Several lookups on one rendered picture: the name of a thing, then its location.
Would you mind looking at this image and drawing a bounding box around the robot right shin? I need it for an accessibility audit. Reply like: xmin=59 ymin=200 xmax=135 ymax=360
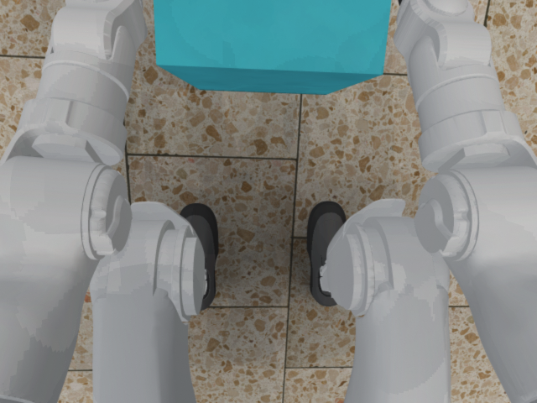
xmin=320 ymin=198 xmax=450 ymax=306

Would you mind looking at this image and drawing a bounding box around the robot left forearm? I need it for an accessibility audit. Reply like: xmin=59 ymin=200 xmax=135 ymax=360
xmin=0 ymin=0 xmax=148 ymax=167

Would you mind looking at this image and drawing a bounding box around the carton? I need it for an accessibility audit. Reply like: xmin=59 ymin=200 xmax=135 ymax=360
xmin=154 ymin=0 xmax=391 ymax=95

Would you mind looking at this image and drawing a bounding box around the robot left upper arm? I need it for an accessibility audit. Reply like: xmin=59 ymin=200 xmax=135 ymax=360
xmin=0 ymin=156 xmax=132 ymax=403

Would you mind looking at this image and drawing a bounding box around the robot shin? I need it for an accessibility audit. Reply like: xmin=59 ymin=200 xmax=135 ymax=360
xmin=90 ymin=201 xmax=207 ymax=305
xmin=320 ymin=198 xmax=450 ymax=306

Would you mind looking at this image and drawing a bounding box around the robot right upper arm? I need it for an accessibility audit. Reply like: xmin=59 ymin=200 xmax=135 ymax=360
xmin=414 ymin=165 xmax=537 ymax=403

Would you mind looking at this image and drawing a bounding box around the robot right forearm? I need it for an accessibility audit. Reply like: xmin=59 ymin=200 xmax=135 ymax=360
xmin=394 ymin=0 xmax=537 ymax=173

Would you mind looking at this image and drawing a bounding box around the robot left shin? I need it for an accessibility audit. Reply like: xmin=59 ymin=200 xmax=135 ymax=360
xmin=90 ymin=201 xmax=207 ymax=305

